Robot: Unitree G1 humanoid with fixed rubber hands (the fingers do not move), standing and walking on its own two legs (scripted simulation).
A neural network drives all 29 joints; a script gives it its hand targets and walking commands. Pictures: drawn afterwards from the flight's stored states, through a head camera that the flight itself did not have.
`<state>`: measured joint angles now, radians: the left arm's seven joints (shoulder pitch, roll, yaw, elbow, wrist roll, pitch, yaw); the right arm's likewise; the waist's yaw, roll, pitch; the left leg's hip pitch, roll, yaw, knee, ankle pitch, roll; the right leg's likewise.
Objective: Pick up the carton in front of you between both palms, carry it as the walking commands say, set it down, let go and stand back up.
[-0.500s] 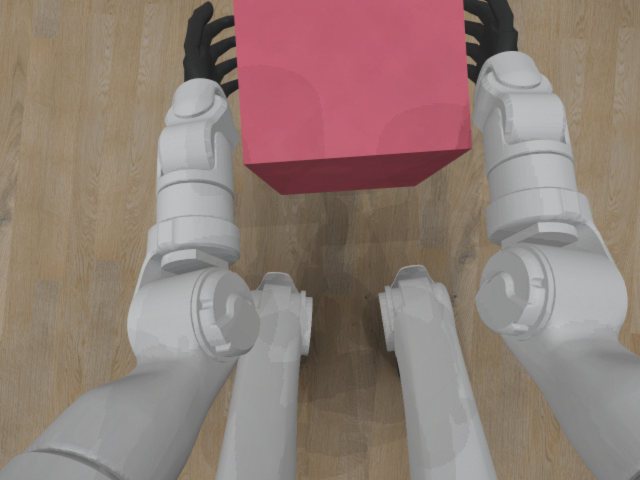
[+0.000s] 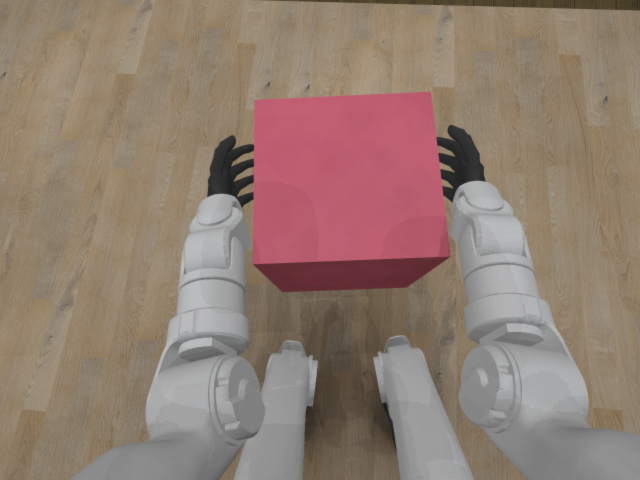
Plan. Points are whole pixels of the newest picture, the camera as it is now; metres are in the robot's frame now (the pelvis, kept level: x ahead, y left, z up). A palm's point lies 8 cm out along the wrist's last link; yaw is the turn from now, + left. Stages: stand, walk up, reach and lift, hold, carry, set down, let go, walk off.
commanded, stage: reach and lift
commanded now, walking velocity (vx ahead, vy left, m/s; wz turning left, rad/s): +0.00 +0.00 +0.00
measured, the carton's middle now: (343, 209) +0.45 -0.01 -0.11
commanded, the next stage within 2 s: hold in 1.84 s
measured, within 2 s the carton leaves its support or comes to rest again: neither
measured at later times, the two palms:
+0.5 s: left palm (166, 188) +0.39 +0.15 +0.11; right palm (526, 174) +0.39 -0.15 +0.11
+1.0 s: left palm (88, 180) +0.35 +0.15 +0.21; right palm (607, 163) +0.35 -0.15 +0.20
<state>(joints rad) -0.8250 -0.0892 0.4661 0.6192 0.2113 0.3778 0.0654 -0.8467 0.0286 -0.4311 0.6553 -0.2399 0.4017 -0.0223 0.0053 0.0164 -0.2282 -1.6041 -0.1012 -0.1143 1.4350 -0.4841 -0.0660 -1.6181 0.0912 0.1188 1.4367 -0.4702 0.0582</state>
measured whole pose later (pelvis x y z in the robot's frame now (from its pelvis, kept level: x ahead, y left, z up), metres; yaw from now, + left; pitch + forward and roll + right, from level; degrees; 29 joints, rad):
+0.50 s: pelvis +0.05 +0.00 +0.13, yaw -1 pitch +19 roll +0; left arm -0.42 -0.16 0.36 0.52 0.23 0.37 0.04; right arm -0.44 0.12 -0.35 0.54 -0.23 0.38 -0.02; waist 0.00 0.01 -0.18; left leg -0.82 -0.07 -0.14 0.86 -0.36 -0.03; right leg -0.83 0.06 0.14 0.86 -0.35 0.04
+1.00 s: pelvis +0.06 +0.00 +0.18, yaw +0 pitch -2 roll +0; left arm -0.31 -0.16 0.30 0.42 0.30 0.60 0.00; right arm -0.30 0.16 -0.29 0.41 -0.30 0.62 0.00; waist 0.00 0.00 -0.05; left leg -0.19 -0.04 -0.15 0.47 -0.23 -0.02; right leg -0.20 0.04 0.14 0.46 -0.22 0.02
